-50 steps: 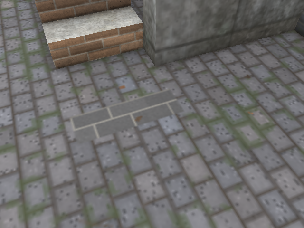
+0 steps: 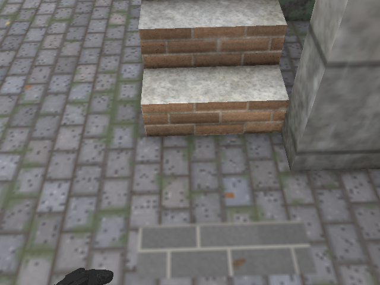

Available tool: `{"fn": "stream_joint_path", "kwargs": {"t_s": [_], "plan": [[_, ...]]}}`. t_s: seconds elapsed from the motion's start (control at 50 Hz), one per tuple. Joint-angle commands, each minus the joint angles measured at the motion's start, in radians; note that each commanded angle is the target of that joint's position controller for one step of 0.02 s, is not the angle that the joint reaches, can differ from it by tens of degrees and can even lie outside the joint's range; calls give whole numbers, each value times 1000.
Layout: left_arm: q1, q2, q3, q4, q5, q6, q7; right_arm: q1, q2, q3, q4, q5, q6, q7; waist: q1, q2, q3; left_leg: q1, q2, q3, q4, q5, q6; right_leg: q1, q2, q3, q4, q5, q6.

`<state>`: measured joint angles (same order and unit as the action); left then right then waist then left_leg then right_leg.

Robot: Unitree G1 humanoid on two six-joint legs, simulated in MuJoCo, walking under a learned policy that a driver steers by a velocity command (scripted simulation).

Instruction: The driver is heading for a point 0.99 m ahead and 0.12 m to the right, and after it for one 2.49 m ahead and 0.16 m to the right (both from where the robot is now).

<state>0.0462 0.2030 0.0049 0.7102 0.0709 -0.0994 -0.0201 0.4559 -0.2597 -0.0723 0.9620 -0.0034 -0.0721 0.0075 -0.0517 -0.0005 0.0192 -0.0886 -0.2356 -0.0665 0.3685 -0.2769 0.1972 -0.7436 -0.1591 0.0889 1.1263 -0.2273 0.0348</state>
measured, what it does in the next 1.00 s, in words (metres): walks ahead, turning right: right foot, then left foot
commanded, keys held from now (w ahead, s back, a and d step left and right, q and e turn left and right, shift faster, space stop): w+q+shift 0.06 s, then w+shift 0.16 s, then w+e+shift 0.66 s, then e+shift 0.12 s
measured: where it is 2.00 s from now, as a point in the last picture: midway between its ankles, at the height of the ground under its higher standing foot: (205, 95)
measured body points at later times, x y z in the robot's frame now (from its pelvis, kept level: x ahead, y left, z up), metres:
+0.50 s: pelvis +0.46 -0.02 +0.01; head +0.49 -0.02 +0.46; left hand +0.32 +0.22 -0.11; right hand +0.75 -0.19 -0.04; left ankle +0.60 +0.14 -0.68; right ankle +0.39 -0.14 -0.73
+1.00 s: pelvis +0.88 -0.01 -0.02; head +0.91 -0.03 +0.43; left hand +1.19 +0.15 -0.07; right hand +0.79 -0.29 -0.14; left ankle +0.73 +0.16 -0.69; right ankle +1.00 -0.08 -0.72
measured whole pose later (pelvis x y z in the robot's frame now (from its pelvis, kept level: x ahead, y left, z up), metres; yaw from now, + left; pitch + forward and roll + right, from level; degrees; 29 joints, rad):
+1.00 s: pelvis +0.88 -0.01 -0.02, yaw -19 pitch +1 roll +4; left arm 0.03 0.33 0.04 0.62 0.05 -0.06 -0.03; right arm 0.39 -0.30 -0.05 0.87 0.01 -0.11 0.01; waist -0.04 -0.06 0.05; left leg -0.03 0.05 0.24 0.76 -0.41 -0.04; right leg -0.57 0.03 -0.11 0.65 0.04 -0.15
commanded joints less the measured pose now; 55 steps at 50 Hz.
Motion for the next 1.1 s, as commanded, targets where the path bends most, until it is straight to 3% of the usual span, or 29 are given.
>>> {"fn": "stream_joint_path", "kwargs": {"t_s": [0.02,0.08,0.14,0.16,0.2,0.22,0.24,0.26,0.3,0.34,0.4,0.46,0.56,0.6,0.62,0.64,0.66,0.7,0.72,0.78,0.86,0.92,0.96,0.98,1.0,1.02,1.04,1.06,1.1], "plan": [[-100,78,2,-103,-10,10,-12,-36,-125,-21,-98,5,-36,1,20,-3,124,-302,210,-264,-214,405,90,153,63,-119,-258,216,19],[-166,81,-6,-137,-29,7,-14,42,-154,-31,-92,14,-32,4,-43,52,65,-117,230,-271,-177,667,40,201,133,-145,-455,353,-17],[-133,126,8,-142,-35,3,4,45,-171,-30,-83,13,-41,-11,-19,79,-4,50,267,-259,-70,960,-22,367,188,-143,-614,349,-66],[-36,171,27,-119,-40,1,16,32,-202,-35,-83,3,-45,-16,32,103,-70,111,290,-271,41,1079,-39,466,208,-127,-616,289,-81],[353,253,71,-15,-43,5,43,-91,-243,-49,-108,-24,-46,-9,254,112,-238,17,260,-232,471,1015,-47,820,148,-104,-609,172,-115],[526,308,87,21,-27,6,61,-113,-103,-13,-141,-40,-52,-7,292,-54,-330,-183,193,-171,849,456,-44,1028,-32,95,-541,-114,-131],[448,370,105,39,-3,1,40,124,-3,15,-166,46,-50,1,96,-466,-450,-496,56,-95,1139,-187,-101,1214,-294,762,-762,-178,-321],[341,244,98,11,-18,7,15,32,-84,20,-137,6,-40,-13,122,-202,-312,-619,154,-88,1136,-94,-72,1100,-213,775,-835,-405,-331],[309,126,72,52,-29,-1,0,-185,-89,23,-192,-30,-36,9,115,22,-101,-621,209,-73,1037,-22,-76,826,-126,516,-859,-215,-315],[368,93,57,118,-40,-11,3,-255,-46,41,-252,-67,-24,29,61,-7,-19,-612,263,-55,918,-37,-97,674,-44,396,-882,-107,-285],[403,143,72,140,-65,-27,7,-321,-33,64,-320,-85,-18,41,26,-55,45,-657,315,-18,745,-38,-149,568,-18,357,-959,-49,-304],[330,195,96,102,-63,-27,10,-469,-33,92,-390,-48,-33,63,27,-82,87,-372,294,45,346,197,-193,311,76,204,-1060,28,-261],[434,232,110,121,-86,-27,-11,-476,-108,67,-380,-42,-37,30,59,-56,4,-178,227,65,171,285,-179,519,46,197,-907,428,-192],[446,274,115,134,-78,-14,-3,-279,-156,37,-324,-45,-55,5,-34,-27,-127,79,206,85,151,137,-158,505,103,147,-544,597,-161],[414,232,103,113,-79,-16,-3,-110,-219,13,-308,-59,-61,-20,-114,6,-221,286,369,-68,143,-26,-130,341,149,121,-263,424,-144],[478,67,61,72,-117,-16,7,-8,-295,-11,-303,-97,-53,-35,-89,234,-388,537,696,-521,49,-294,-46,78,234,17,76,-167,-122],[473,108,58,50,-106,-2,16,-43,-291,-23,-297,-68,-39,-33,-47,291,-401,462,721,-772,-83,-417,-6,-22,185,-8,235,-178,-142],[305,142,63,55,-73,22,4,-169,-130,10,-297,-49,-45,-22,-28,74,-142,218,620,-442,-99,-189,-42,-61,91,-22,208,-40,-141],[264,131,64,54,-64,33,-6,-174,-102,19,-277,-50,-50,-19,-10,50,-79,127,568,-304,-120,0,-69,-30,73,-22,180,-36,-134],[204,62,46,4,-46,71,-18,-143,-83,22,-222,-30,-74,-8,53,96,-22,51,546,-72,-128,431,-83,-44,39,-42,163,-53,-111],[22,81,29,-95,-57,56,-31,-247,-82,20,-213,-8,-79,3,80,109,40,-69,428,223,-199,624,-141,61,73,-121,-188,162,-123],[96,115,32,-83,-30,58,-32,-250,-172,5,-206,8,-90,-6,127,99,-33,-63,396,315,-61,1041,-159,348,199,-260,-379,264,-136],[450,157,58,-15,-8,62,-9,-331,-216,-8,-232,13,-81,-17,299,115,-193,-92,470,298,363,1289,-161,627,232,-254,-342,231,-185],[641,199,86,44,-1,57,10,-407,-199,-5,-264,27,-72,-6,406,46,-287,-241,460,279,688,1090,-184,881,229,-199,-457,360,-222],[605,284,115,73,-18,60,30,-423,-106,11,-249,12,-53,15,391,-192,-159,-502,256,294,1112,-106,-223,958,180,-114,-641,565,-224],[521,430,143,53,-17,72,38,-286,-36,33,-317,-21,-44,15,226,-318,-99,-793,173,201,1571,-336,-249,1017,36,120,-475,1497,-249],[445,429,151,-31,-28,75,44,-97,-61,40,-360,-28,-35,5,127,-172,-417,-856,189,22,1646,-179,-237,1177,-187,363,-575,1542,-395],[308,354,134,-82,-37,94,42,-110,-81,53,-352,-33,-24,-17,89,15,-435,-818,229,22,1654,-57,-249,1041,-198,380,-621,1227,-405],[152,203,62,-88,-41,94,59,-95,-64,51,-349,-61,8,-11,-23,85,-243,-753,260,9,1590,-86,-251,662,-94,251,-698,799,-341]]}}
Keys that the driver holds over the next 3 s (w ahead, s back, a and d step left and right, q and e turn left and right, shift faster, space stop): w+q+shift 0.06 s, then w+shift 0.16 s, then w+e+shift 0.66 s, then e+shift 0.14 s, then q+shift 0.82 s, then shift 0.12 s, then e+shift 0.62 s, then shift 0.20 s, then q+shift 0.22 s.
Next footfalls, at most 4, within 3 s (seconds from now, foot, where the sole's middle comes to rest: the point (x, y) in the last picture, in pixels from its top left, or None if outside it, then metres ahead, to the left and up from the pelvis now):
0.22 right None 0.43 -0.13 -0.77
0.62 left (152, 219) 0.75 0.15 -0.77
1.00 right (209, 157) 1.04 -0.09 -0.77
1.58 left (175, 91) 1.24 0.04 -0.56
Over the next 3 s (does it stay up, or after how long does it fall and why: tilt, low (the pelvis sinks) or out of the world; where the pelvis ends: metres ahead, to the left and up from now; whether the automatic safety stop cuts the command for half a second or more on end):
stays up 1.15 -0.07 0.16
